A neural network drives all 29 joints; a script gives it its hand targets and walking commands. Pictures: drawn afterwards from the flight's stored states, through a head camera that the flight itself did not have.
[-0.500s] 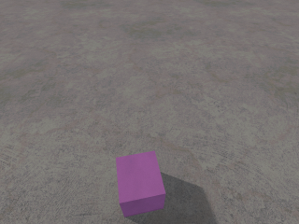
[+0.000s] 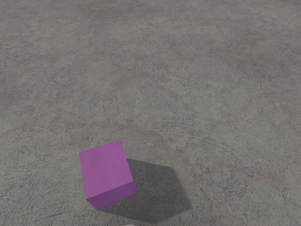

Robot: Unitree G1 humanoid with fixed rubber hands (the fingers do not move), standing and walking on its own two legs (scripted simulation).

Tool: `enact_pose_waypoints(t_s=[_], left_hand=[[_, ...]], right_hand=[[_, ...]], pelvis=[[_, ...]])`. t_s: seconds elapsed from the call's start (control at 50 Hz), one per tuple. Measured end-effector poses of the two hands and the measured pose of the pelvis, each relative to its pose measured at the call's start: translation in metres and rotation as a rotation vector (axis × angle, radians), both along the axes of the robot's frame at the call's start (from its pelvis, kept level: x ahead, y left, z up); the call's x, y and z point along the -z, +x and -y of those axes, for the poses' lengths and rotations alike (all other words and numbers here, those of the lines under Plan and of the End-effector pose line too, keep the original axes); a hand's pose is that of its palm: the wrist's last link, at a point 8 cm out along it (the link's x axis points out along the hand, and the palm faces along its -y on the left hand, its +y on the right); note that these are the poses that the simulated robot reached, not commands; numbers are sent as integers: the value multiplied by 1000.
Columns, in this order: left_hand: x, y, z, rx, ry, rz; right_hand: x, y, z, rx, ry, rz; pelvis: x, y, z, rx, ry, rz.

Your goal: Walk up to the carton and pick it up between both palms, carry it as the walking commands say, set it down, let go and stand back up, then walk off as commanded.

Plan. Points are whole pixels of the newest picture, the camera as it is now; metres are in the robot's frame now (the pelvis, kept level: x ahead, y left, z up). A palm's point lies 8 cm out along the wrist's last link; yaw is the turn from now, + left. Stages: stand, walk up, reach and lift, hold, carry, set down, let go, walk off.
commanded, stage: walk off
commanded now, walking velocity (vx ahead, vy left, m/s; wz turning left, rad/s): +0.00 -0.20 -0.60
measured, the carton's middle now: (108, 174) +0.48 +0.28 -0.63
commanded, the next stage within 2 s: none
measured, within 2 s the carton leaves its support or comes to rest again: neither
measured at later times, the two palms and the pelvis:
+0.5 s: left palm (133, 220) +0.16 +0.08 -0.12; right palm out of the picture -0.11 -0.40 -0.14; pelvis -0.01 -0.14 +0.00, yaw -17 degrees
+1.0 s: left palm (189, 218) +0.17 -0.08 -0.14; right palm out of the picture -0.17 -0.45 -0.11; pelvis -0.04 -0.24 +0.01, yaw -35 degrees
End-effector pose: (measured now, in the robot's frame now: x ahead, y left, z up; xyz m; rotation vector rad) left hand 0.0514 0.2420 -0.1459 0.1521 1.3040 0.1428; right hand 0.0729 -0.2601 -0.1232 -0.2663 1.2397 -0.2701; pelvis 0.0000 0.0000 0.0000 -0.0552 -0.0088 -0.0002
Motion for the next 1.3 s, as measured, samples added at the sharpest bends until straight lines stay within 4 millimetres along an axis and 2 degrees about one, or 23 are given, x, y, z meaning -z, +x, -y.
enact_pose_waypoints(t_s=[0.08, 0.18, 0.26, 0.36, 0.42, 0.48, 0.52, 0.6, 0.66, 0.72, 0.76, 0.8, 0.88, 0.96, 1.04, 1.14, 1.2, 1.3], left_hand=[[7, 17, 15, 51, -36, 13], [-4, 40, 33, 146, -48, 6], [-9, 57, 50, 193, -42, 14], [-12, 85, 88, 270, -11, 34], [-12, 101, 119, 324, 30, 58], [-19, 109, 153, 363, 38, 99], [-24, 108, 168, 363, 36, 119], [-24, 96, 188, 373, 48, 86], [-15, 88, 199, 388, 37, 53], [2, 84, 213, 409, 5, 30], [10, 84, 225, 429, -18, 12], [11, 85, 242, 470, -44, -5], [2, 96, 275, 545, -84, -9], [-8, 110, 308, 578, -90, 30], [-11, 117, 346, 639, -47, 45], [-12, 117, 398, 724, 28, 74], [-21, 107, 421, 741, 36, 89], [-24, 88, 442, 740, 47, 75]], right_hand=[[-7, -30, 3, 62, -5, -11], [-22, -83, 27, 182, -24, -72], [-24, -117, 46, 257, -17, -107], [-12, -150, 79, 353, 30, -127], [5, -168, 109, 406, 58, -136], [18, -179, 136, 417, 65, -182], [20, -174, 149, 406, 55, -190], [17, -144, 169, 398, 53, -92], [10, -121, 174, 396, 42, 0], [7, -113, 172, 403, 26, 63], [4, -123, 169, 423, 23, 68], [0, -143, 168, 474, 25, 41], [-11, -190, 173, 575, 28, -20], [-13, -230, 184, 645, 55, -84], [-3, -264, 203, 709, 91, -104], [25, -309, 241, 792, 142, -147], [27, -316, 266, 787, 134, -168], [23, -293, 311, 766, 103, -70]], pelvis=[[-1, 0, 9, 75, 33, 0], [-13, 1, 25, 149, 36, 4], [-16, 1, 45, 203, 28, 7], [-9, -2, 83, 258, 40, 7], [2, -4, 113, 287, 44, 8], [5, -6, 132, 288, 26, 11], [3, -8, 140, 313, 34, 5], [0, -11, 153, 346, 23, 2], [0, -15, 163, 378, 19, 1], [6, -17, 170, 405, 14, -6], [8, -19, 177, 443, 31, 2], [5, -21, 184, 499, 46, 8], [-6, -25, 203, 546, 50, 11], [-11, -30, 227, 595, 46, -1], [-6, -42, 260, 632, 61, -10], [8, -60, 304, 673, 43, -11], [5, -67, 318, 700, 63, -20], [-1, -77, 337, 734, 46, -27]])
